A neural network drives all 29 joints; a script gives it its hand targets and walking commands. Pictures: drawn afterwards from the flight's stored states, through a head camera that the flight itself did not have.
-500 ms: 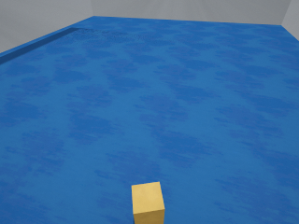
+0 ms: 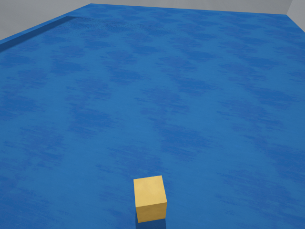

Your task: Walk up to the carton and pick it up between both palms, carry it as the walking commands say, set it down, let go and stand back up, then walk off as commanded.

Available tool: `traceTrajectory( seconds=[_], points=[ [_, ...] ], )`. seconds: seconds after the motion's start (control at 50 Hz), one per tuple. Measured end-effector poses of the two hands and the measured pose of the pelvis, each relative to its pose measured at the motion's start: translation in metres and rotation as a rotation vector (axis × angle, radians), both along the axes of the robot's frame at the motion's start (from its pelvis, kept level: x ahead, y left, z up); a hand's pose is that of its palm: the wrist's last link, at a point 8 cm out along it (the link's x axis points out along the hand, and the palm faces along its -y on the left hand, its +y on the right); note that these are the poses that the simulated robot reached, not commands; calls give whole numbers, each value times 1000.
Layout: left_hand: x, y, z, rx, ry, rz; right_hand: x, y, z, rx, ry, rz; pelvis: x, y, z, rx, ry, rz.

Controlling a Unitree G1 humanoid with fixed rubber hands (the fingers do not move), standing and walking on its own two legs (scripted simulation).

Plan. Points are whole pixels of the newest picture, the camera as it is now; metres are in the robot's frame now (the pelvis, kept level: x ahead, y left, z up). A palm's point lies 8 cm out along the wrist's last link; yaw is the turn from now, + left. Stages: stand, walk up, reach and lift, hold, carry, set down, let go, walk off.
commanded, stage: stand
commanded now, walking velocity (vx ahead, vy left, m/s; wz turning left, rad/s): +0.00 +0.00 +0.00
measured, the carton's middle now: (149, 199) +0.50 +0.03 -0.66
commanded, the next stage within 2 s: walk off in 0.62 s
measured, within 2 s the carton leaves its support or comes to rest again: neither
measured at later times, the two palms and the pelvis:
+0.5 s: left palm out of the picture +0.04 +0.28 -0.12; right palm out of the picture +0.05 -0.28 -0.11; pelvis +0.00 +0.01 +0.00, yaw +0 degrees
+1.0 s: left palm out of the picture +0.04 +0.28 -0.13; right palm out of the picture +0.06 -0.26 -0.12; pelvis +0.00 +0.01 +0.00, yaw +0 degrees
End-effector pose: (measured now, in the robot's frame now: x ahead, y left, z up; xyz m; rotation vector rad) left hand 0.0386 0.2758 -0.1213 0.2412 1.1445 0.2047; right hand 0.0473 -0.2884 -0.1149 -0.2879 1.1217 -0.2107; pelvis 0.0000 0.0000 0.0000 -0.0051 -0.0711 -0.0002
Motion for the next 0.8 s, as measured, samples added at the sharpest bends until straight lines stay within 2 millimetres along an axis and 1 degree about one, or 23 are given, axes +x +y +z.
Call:
traceTrajectory(
  seconds=[0.16, 0.5, 0.8],
  points=[
    [-3, 2, -1, -2, 23, -1, 3, 2, 1, 3, 7, 0, -1, 2, 1, -1, -4, 0],
    [-1, 8, -2, -2, 56, -4, 7, 6, 1, 2, 36, 2, -2, 7, 3, -1, -4, -2],
    [5, 12, -3, -5, 83, -9, 11, 10, 1, 0, 61, -4, 3, 12, 5, 0, 4, -4]
  ],
)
